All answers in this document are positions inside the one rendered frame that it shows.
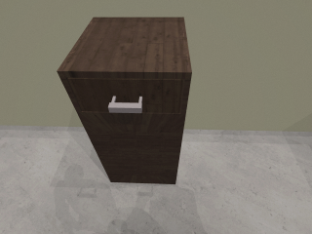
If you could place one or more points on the cabinet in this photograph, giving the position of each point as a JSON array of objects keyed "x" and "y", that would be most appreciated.
[{"x": 133, "y": 147}]

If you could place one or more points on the handle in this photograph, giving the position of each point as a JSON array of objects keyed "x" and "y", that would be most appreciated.
[{"x": 125, "y": 107}]

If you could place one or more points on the drawer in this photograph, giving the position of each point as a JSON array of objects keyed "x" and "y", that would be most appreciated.
[{"x": 159, "y": 95}]

